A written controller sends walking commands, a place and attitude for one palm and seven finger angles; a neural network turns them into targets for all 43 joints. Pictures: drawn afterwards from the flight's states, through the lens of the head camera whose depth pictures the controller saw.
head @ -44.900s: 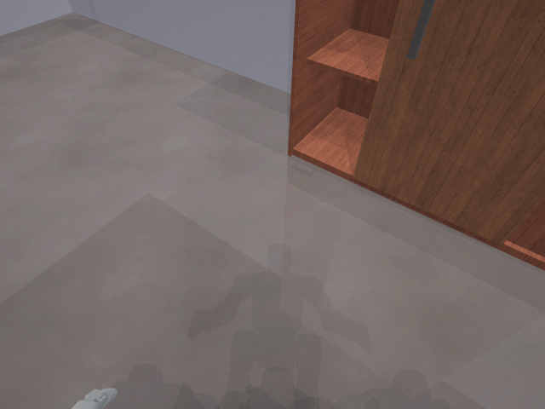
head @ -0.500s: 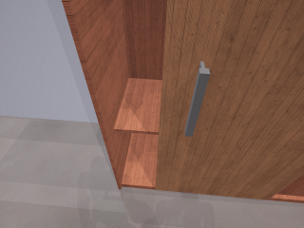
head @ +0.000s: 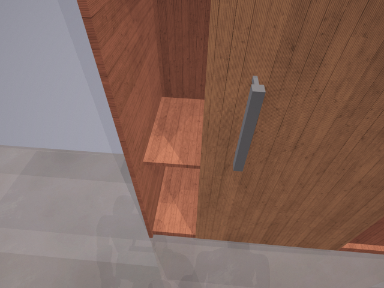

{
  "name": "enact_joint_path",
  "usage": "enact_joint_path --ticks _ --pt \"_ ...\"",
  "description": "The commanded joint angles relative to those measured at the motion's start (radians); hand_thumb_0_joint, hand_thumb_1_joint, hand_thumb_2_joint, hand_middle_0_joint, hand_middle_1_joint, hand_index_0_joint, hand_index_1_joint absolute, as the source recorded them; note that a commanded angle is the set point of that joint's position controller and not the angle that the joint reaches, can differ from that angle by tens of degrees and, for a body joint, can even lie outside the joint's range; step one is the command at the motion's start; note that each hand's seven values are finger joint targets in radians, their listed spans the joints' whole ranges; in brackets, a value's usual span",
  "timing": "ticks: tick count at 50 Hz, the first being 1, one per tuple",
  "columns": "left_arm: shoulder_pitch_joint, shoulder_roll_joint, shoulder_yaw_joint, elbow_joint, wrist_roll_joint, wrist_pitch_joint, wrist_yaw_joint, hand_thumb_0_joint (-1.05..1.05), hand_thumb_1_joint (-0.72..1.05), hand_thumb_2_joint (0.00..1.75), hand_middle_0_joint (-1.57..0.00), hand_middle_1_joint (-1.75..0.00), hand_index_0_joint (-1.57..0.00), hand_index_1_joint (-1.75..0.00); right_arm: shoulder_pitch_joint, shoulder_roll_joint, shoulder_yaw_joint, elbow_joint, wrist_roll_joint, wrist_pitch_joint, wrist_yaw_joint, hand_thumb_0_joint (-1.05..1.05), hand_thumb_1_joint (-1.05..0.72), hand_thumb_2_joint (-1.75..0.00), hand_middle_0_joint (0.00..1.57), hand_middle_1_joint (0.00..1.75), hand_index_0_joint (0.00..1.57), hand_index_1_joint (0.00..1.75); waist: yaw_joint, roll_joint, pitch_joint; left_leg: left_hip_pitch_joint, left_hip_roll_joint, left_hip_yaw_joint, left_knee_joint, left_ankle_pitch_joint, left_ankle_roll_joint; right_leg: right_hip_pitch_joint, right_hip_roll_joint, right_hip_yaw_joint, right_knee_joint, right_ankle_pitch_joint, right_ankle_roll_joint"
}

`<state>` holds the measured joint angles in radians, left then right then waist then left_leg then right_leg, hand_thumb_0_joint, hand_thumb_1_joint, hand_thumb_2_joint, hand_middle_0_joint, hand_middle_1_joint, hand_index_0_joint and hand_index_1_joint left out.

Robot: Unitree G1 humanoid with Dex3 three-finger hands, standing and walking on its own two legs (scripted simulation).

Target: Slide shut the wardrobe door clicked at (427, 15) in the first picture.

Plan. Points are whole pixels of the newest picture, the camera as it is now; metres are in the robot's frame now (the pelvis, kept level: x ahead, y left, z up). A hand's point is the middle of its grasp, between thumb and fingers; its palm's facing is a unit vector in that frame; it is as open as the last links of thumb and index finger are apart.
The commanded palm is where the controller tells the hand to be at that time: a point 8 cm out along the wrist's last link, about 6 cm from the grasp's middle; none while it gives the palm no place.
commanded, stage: raise the hand with hooked fingers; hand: right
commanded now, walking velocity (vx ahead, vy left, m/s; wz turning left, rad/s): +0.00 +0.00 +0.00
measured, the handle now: (245, 128) +0.47 -0.11 +0.09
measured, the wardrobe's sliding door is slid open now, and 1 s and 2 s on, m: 0.22 0.22 0.22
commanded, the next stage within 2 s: none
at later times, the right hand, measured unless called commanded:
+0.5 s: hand (272, 275) +0.17 -0.14 -0.02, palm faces -0.01 +1.00 +0.02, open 8.5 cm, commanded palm +0.13 -0.23 -0.02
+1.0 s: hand (318, 253) +0.20 -0.22 +0.03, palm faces +0.08 +0.99 -0.06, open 11.6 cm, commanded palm +0.16 -0.27 +0.04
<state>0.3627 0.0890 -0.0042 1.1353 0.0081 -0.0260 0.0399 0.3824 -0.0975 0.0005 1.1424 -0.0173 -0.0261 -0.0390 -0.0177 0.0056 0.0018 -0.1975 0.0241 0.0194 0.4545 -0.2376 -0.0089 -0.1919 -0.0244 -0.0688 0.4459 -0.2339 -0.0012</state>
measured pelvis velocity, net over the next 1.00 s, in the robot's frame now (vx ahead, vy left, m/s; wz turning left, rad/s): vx -0.01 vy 0.01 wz -0.05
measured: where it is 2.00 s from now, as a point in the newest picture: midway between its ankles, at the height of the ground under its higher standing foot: outside the picture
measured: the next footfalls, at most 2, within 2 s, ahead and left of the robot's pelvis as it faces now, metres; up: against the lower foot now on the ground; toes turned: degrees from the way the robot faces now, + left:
none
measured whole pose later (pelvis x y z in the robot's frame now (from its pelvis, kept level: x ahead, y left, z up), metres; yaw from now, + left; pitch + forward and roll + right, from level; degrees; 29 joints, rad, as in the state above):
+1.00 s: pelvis -0.01 +0.01 -0.05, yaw -3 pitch +7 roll +2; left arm 0.30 0.26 -0.01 0.64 -0.02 -0.29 0.05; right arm 0.34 -0.29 -0.29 0.00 0.34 -0.23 0.33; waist 0.01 -0.04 -0.08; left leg -0.57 0.01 0.09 0.88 -0.43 0.01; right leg -0.62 -0.05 0.02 0.93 -0.43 0.02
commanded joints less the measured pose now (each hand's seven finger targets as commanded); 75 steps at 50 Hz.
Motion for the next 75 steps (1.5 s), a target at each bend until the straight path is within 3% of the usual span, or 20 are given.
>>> enact_joint_path --ticks 1,3,4,5,6,7,8,11,13,16,18,20,24,25,28,32,37,42,58,75 --pt "0.088 0.070 0.010 -0.014 -0.001 -0.009 0.004 0.00 0.90 0.90 -0.20 -0.30 -0.20 -0.30 0.096 -0.075 -0.014 -0.015 0.003 -0.005 -0.001 0.00 -0.90 -0.90 0.20 0.30 0.20 0.30 0.003 -0.005 0.110 -0.058 0.062 -0.073 -0.103 0.031 0.045 -0.055 -0.067 0.088 -0.106 0.039 -0.022" --pt "0.090 0.071 0.010 -0.014 0.000 -0.012 0.004 0.00 0.90 0.90 -0.20 -0.30 -0.20 -0.30 0.097 -0.075 -0.014 -0.013 0.003 -0.007 -0.001 0.00 -0.90 -0.90 0.20 0.30 0.20 0.30 0.003 0.003 0.084 -0.047 0.063 -0.071 -0.096 0.054 0.045 -0.036 -0.069 0.089 -0.102 0.064 -0.024" --pt "-0.065 0.150 0.015 -0.097 -0.004 -0.011 -0.018 0.00 0.90 0.90 -0.20 -0.30 -0.20 -0.30 0.099 -0.130 -0.005 0.002 -0.012 -0.019 -0.036 0.00 -0.90 -0.90 0.20 0.30 0.20 0.30 -0.023 0.013 0.169 -0.089 0.115 -0.107 -0.103 0.275 0.037 -0.144 -0.082 0.052 0.090 0.073 0.010" --pt "-0.119 0.360 0.082 -0.441 -0.026 -0.149 0.052 0.00 0.90 0.90 -0.20 -0.30 -0.20 -0.30 -0.656 -0.411 -0.086 -1.562 0.210 -0.183 -0.025 0.00 -0.88 -0.89 0.20 0.32 0.20 0.32 0.128 -0.218 -0.172 -0.064 0.043 -0.064 -0.088 0.229 0.032 0.112 0.009 0.019 0.015 0.123 -0.011" --pt "-0.142 0.304 0.030 -0.387 -0.021 -0.261 0.061 0.00 0.90 0.90 -0.20 -0.30 -0.20 -0.30 -0.409 -0.328 -0.058 -1.434 0.118 -0.148 -0.083 0.00 -0.85 -0.88 0.20 0.33 0.20 0.33 0.043 -0.308 -0.269 -0.005 0.003 -0.036 0.019 0.104 0.080 0.127 0.005 0.032 -0.030 0.158 0.000" --pt "-0.076 0.217 0.016 -0.392 -0.044 -0.314 0.026 0.00 0.90 0.90 -0.20 -0.30 -0.20 -0.30 0.008 -0.075 0.058 -1.070 0.106 -0.009 -0.095 0.00 -0.83 -0.87 0.21 0.34 0.21 0.34 0.030 -0.108 -0.158 -0.056 -0.011 0.036 0.050 0.023 0.068 -0.015 -0.021 0.058 -0.059 0.146 -0.005" --pt "-0.093 0.241 0.007 -0.432 -0.056 -0.337 0.022 0.00 0.90 0.90 -0.20 -0.30 -0.20 -0.30 -0.057 -0.004 0.138 -1.244 0.146 -0.007 -0.078 0.00 -0.81 -0.86 0.21 0.36 0.21 0.36 0.032 -0.038 -0.130 -0.049 -0.010 0.061 0.047 0.007 0.044 -0.051 -0.008 0.073 -0.035 0.048 -0.016" --pt "-0.152 0.299 0.013 -0.499 -0.058 -0.403 0.039 0.00 0.90 0.90 -0.20 -0.30 -0.20 -0.30 -0.081 -0.001 0.175 -1.294 0.177 -0.101 -0.046 0.00 -0.74 -0.83 0.21 0.40 0.21 0.40 0.086 0.158 0.038 -0.242 -0.006 0.063 0.028 -0.212 0.017 -0.169 0.024 0.111 0.058 -0.183 -0.036" --pt "-0.150 0.306 0.047 -0.530 -0.023 -0.416 0.018 0.00 0.90 0.90 -0.20 -0.30 -0.20 -0.30 -0.056 -0.042 0.086 -1.227 0.185 -0.208 0.003 0.00 -0.69 -0.81 0.22 0.43 0.22 0.43 0.071 0.202 0.014 -0.350 -0.012 0.074 0.103 -0.280 0.020 -0.273 0.037 0.122 0.152 -0.221 -0.019" --pt "-0.180 0.285 0.074 -0.595 -0.012 -0.395 -0.047 0.00 0.90 0.90 -0.20 -0.30 -0.20 -0.30 0.231 -0.036 -0.036 -1.052 0.253 -0.411 0.172 0.00 -0.62 -0.78 0.22 0.48 0.22 0.48 -0.040 0.145 -0.052 -0.414 -0.008 0.071 0.260 -0.260 0.047 -0.419 0.047 0.085 0.292 -0.174 0.014" --pt "-0.222 0.291 0.100 -0.655 0.001 -0.362 -0.076 0.00 0.90 0.90 -0.20 -0.30 -0.20 -0.30 0.260 -0.132 -0.162 -1.080 0.256 -0.542 0.271 0.00 -0.57 -0.76 0.22 0.51 0.22 0.51 -0.078 0.047 -0.144 -0.425 -0.006 0.060 0.399 -0.147 0.067 -0.488 0.052 0.062 0.390 -0.112 0.015" --pt "-0.249 0.289 0.113 -0.731 -0.008 -0.309 -0.090 0.00 0.90 0.90 -0.20 -0.30 -0.20 -0.30 0.323 -0.202 -0.218 -1.139 0.210 -0.491 0.283 0.00 -0.53 -0.74 0.23 0.54 0.23 0.54 -0.125 -0.040 -0.218 -0.376 -0.009 0.048 0.464 -0.058 0.076 -0.506 0.058 0.043 0.398 -0.066 0.002" --pt "-0.267 0.276 0.083 -0.852 -0.029 -0.227 -0.052 0.00 0.90 0.90 -0.20 -0.30 -0.20 -0.30 0.106 -0.190 -0.156 -1.448 0.235 -0.344 0.231 0.00 -0.43 -0.70 0.23 0.60 0.23 0.60 -0.045 -0.049 -0.227 -0.397 -0.023 0.028 0.422 -0.088 0.056 -0.491 0.054 0.048 0.413 -0.124 -0.022" --pt "-0.243 0.272 0.081 -0.845 -0.022 -0.224 -0.040 0.00 0.90 0.90 -0.20 -0.30 -0.20 -0.30 0.019 -0.206 -0.165 -1.512 0.237 -0.351 0.210 0.00 -0.41 -0.69 0.24 0.62 0.24 0.62 -0.016 0.003 -0.231 -0.428 -0.032 0.018 0.422 -0.104 0.049 -0.504 0.046 0.069 0.437 -0.130 -0.028" --pt "-0.182 0.256 0.064 -0.810 -0.019 -0.232 -0.016 0.00 0.90 0.90 -0.20 -0.30 -0.20 -0.30 -0.070 -0.228 -0.186 -1.614 0.252 -0.412 0.198 0.00 -0.34 -0.66 0.24 0.66 0.24 0.66 0.029 -0.086 -0.257 -0.442 -0.038 0.007 0.414 -0.048 0.047 -0.446 0.033 0.086 0.486 -0.067 -0.033" --pt "-0.173 0.266 0.036 -0.732 -0.021 -0.285 0.011 0.00 0.90 0.90 -0.20 -0.30 -0.20 -0.30 -0.182 -0.245 -0.169 -1.514 0.289 -0.450 0.311 0.00 -0.25 -0.62 0.25 0.72 0.25 0.72 0.081 -0.067 -0.229 -0.481 -0.046 0.001 0.383 -0.121 0.038 -0.460 0.024 0.108 0.520 -0.116 -0.035" --pt "-0.208 0.279 0.021 -0.710 -0.044 -0.310 0.032 0.00 0.90 0.90 -0.20 -0.30 -0.20 -0.30 -0.139 -0.320 -0.272 -1.345 0.349 -0.282 0.432 0.00 -0.13 -0.57 0.25 0.80 0.25 0.80 0.037 -0.026 -0.272 -0.346 -0.024 -0.033 0.282 -0.192 0.026 -0.466 0.032 0.103 0.464 -0.126 -0.035" --pt "-0.238 0.256 0.024 -0.697 -0.037 -0.316 0.025 0.00 0.90 0.90 -0.20 -0.30 -0.20 -0.30 -0.087 -0.360 -0.397 -1.340 0.384 -0.217 0.401 0.00 -0.01 -0.52 0.26 0.87 0.26 0.87 -0.021 0.001 -0.283 -0.244 -0.013 -0.020 0.266 -0.065 0.024 -0.426 0.032 0.105 0.402 -0.010 -0.028" --pt "-0.183 0.309 0.034 -0.655 -0.044 -0.365 0.024 0.00 0.90 0.90 -0.20 -0.30 -0.20 -0.30 -0.228 -0.413 -0.422 -1.365 0.382 -0.271 0.376 0.00 0.36 -0.36 0.29 1.11 0.29 1.11 0.005 -0.108 -0.219 -0.211 -0.031 0.053 0.205 0.017 0.032 -0.222 0.022 0.109 0.243 0.013 -0.026" --pt "-0.204 0.321 -0.010 -0.636 -0.045 -0.323 0.051 0.00 0.90 0.90 -0.20 -0.30 -0.20 -0.30 -0.532 -0.537 -0.502 -1.175 0.380 -0.115 0.474 0.00 0.50 -0.30 0.30 1.20 0.30 1.20 -0.009 -0.087 -0.184 -0.109 -0.044 0.063 0.101 0.101 0.037 -0.084 0.014 0.124 0.125 0.092 -0.022"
